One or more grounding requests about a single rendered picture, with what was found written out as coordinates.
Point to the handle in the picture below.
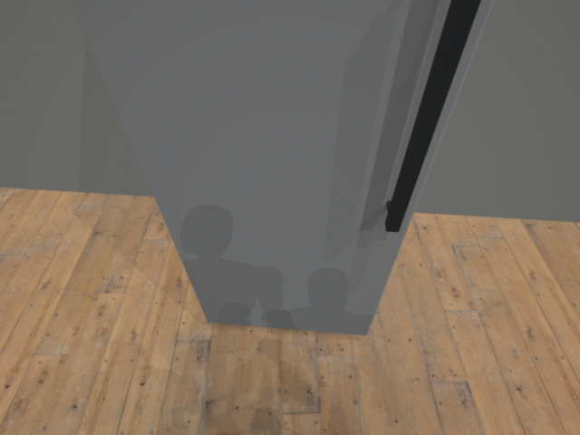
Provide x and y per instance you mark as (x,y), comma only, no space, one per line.
(455,32)

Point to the fridge door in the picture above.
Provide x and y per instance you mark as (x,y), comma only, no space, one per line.
(272,134)

